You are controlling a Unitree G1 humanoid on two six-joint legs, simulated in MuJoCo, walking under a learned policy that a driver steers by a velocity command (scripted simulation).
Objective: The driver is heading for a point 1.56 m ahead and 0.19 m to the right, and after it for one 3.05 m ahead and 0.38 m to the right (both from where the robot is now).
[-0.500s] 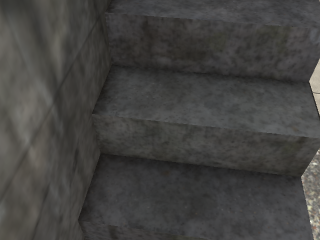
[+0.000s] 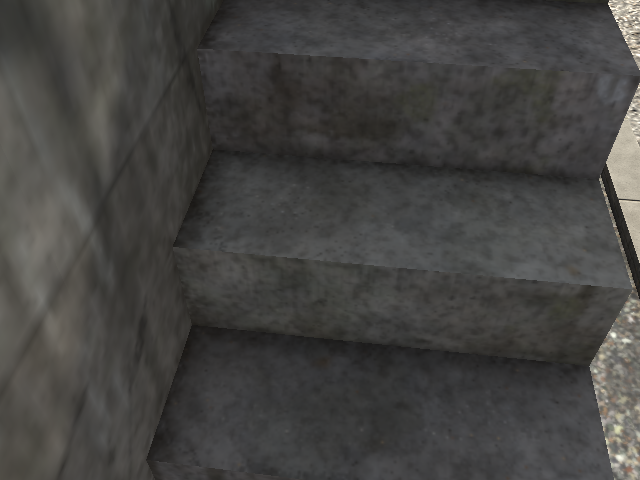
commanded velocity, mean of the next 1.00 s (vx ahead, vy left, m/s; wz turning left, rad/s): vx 0.32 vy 0.00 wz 0.00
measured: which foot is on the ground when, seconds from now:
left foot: down 0.00-0.06, up 0.08-0.28, down 0.30-0.64, up 0.66-0.94, down 0.96-1.00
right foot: down 0.00-0.28, up 0.30-0.54, down 0.56-1.00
